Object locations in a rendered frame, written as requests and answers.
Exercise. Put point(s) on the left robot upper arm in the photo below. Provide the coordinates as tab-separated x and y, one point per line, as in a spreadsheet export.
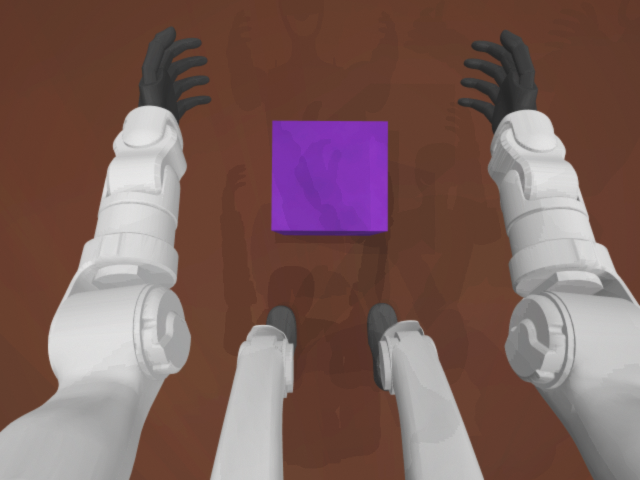
111	351

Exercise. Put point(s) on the right robot foot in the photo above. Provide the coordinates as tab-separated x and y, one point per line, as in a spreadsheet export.
380	317

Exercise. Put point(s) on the carton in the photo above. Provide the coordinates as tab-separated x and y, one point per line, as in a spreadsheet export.
329	178

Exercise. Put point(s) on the left robot hand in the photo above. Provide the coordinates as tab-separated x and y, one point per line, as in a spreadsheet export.
157	86

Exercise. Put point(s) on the robot right forearm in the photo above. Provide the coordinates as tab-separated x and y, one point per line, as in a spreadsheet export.
552	243

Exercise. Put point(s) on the robot right thigh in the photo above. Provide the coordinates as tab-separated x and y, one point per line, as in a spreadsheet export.
435	443

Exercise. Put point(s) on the robot left forearm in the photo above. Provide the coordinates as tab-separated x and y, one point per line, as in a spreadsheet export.
138	214

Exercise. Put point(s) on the right robot hand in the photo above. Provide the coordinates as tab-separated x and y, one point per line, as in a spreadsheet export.
517	89

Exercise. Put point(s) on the right robot upper arm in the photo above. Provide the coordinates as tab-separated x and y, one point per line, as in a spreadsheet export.
582	353

